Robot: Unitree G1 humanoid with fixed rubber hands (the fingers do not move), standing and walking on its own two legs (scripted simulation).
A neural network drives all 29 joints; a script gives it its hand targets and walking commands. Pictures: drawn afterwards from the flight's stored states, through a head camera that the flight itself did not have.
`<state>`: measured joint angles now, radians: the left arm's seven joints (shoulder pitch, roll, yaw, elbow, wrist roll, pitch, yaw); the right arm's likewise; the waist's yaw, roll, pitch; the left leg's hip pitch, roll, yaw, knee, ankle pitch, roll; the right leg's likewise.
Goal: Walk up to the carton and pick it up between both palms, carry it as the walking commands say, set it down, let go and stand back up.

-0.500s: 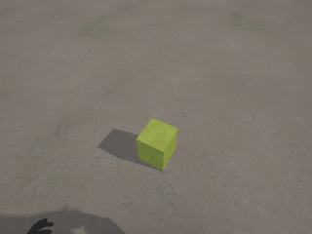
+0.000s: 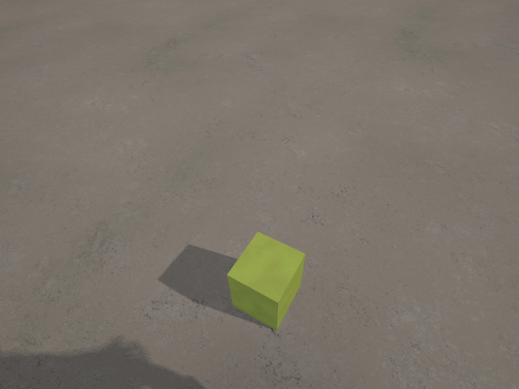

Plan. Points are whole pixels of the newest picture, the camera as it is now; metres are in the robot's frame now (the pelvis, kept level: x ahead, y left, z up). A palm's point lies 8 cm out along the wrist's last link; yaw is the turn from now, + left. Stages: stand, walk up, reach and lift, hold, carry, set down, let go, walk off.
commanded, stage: walk up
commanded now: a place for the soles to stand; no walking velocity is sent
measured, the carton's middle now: (267, 281) +0.62 -0.01 -0.62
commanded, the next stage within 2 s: none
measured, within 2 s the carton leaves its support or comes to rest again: neither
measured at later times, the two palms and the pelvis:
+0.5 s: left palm (73, 363) +0.20 +0.32 -0.07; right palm (470, 344) +0.22 -0.34 -0.09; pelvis +0.14 -0.01 +0.00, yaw +1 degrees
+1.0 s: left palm (94, 311) +0.28 +0.31 -0.06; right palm (460, 319) +0.26 -0.34 -0.09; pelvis +0.15 -0.02 +0.00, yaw +1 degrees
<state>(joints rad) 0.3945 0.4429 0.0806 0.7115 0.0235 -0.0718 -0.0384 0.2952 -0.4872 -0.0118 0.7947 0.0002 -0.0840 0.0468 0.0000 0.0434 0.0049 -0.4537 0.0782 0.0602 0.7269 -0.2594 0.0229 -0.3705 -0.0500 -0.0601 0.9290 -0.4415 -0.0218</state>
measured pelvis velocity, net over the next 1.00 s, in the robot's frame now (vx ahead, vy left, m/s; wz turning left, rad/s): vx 0.15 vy -0.02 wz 0.02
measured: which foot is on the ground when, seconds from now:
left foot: down 0.00-0.22, up 0.24-0.44, down 0.46-1.00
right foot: up 0.00-0.20, down 0.22-1.00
